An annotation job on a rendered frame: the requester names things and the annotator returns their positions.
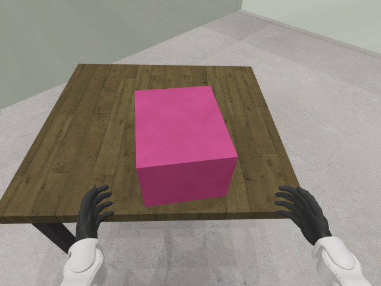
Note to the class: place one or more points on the robot right forearm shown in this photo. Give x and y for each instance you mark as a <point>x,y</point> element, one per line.
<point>335,265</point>

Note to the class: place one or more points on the table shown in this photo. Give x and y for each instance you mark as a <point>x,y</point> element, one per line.
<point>89,140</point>

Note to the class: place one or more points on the robot left forearm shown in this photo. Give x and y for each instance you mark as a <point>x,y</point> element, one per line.
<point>85,265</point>

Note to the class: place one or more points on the robot right hand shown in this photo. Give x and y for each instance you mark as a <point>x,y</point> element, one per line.
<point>308,215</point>

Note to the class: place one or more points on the carton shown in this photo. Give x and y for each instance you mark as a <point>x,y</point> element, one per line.
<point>183,149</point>

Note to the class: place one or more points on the robot left hand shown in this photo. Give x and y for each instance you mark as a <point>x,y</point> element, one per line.
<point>88,220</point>

